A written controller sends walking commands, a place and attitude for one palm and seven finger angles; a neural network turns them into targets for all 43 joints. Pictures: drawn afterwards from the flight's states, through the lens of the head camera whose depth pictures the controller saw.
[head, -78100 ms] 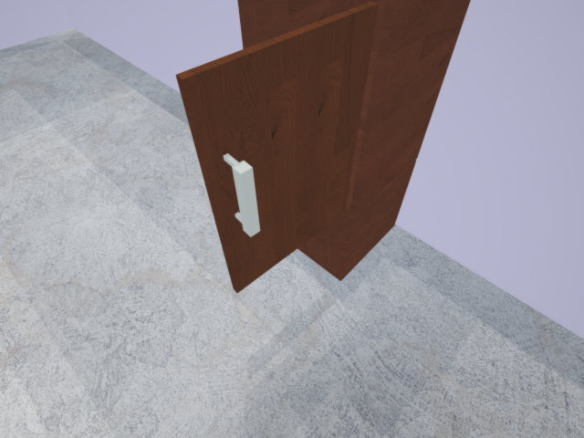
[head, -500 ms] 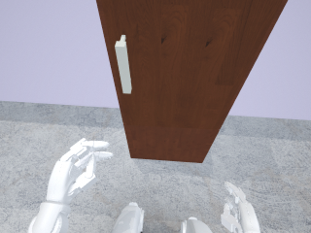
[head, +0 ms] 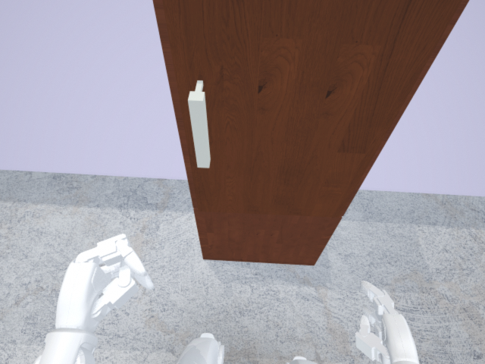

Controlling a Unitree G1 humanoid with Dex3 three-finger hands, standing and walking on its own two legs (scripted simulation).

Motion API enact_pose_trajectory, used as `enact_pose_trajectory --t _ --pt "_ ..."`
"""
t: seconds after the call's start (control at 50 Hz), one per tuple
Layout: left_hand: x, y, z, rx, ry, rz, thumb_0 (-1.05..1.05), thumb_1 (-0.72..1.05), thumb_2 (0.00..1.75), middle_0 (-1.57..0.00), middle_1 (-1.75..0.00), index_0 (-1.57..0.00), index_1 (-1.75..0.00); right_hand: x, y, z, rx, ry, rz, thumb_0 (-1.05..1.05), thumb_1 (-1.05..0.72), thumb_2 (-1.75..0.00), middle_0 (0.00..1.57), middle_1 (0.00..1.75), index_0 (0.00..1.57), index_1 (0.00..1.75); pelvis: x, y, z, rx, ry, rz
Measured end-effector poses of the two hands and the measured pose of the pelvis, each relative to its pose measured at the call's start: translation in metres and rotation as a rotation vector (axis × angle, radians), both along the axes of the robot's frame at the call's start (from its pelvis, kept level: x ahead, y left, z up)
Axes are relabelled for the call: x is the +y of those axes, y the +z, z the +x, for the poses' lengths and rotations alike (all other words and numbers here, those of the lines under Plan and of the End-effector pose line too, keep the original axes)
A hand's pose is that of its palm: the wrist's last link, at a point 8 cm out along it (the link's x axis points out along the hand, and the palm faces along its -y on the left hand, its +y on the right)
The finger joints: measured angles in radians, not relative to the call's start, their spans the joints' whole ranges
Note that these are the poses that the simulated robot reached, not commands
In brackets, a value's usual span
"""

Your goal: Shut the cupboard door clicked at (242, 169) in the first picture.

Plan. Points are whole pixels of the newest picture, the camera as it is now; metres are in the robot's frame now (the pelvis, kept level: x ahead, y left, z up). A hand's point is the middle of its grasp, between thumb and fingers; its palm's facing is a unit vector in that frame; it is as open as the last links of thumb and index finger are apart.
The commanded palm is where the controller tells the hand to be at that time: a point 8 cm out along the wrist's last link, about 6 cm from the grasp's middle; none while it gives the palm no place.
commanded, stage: raise the hand and make a fist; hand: left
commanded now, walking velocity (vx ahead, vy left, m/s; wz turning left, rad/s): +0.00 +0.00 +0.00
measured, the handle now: (201, 126) +0.52 +0.13 +0.08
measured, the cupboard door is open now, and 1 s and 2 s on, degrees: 1 1 1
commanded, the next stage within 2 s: bring the fist close to the handle in 0.76 s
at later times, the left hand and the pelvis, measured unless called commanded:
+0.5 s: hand (135, 267) +0.23 +0.17 +0.09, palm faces +0.04 -1.00 -0.05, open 3.1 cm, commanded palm +0.20 +0.22 +0.09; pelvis +0.01 -0.02 +0.02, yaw +0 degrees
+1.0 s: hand (150, 258) +0.24 +0.15 +0.09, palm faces +0.03 -1.00 -0.04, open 3.1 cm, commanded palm +0.24 +0.20 +0.09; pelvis +0.00 -0.03 +0.01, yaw +1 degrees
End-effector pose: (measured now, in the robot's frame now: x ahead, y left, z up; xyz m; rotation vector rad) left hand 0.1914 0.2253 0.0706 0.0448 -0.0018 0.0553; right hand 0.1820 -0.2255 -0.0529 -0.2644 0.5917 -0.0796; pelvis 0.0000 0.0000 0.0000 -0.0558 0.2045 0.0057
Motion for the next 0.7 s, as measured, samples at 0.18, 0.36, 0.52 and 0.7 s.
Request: enact_pose_trajectory --t 0.18,0.36,0.52,0.7 --pt "0.003 0.01 0.005 0.01 -0.006 0.005 0.02 0.9 0.9 -1.24 -1.43 -1.24 -1.43 0.01 0.005 0.008 -0.002 0.041 0.035 0.01 -0.9 -0.9 0.2 0.3 0.21 0.3 -0.006 0.007 0.004 -0.02 0.009 0.001" --pt "0.004 0.023 0.012 -0.008 -0.007 0.019 0.02 0.9 0.9 -1.29 -1.48 -1.29 -1.49 -0.01 0.0 -0.011 0.052 0.005 0.031 0.01 -0.9 -0.9 0.21 0.3 0.21 0.3 -0.015 0.013 0.006 -0.039 0.008 0.012" --pt "-0.005 0.024 0.016 0.007 -0.021 0.003 0.02 0.9 0.9 -1.3 -1.49 -1.3 -1.5 -0.033 0.0 -0.025 0.07 -0.037 0.016 0.01 -0.9 -0.9 0.2 0.3 0.21 0.3 -0.023 0.017 0.006 -0.047 0.001 0.025" --pt "-0.014 0.022 0.014 -0.01 -0.013 0.002 0.02 0.9 0.9 -1.3 -1.5 -1.3 -1.5 -0.043 -0.001 -0.024 0.061 -0.044 0.014 0.01 -0.9 -0.9 0.2 0.3 0.21 0.3 -0.029 0.016 0.005 -0.047 -0.002 0.034"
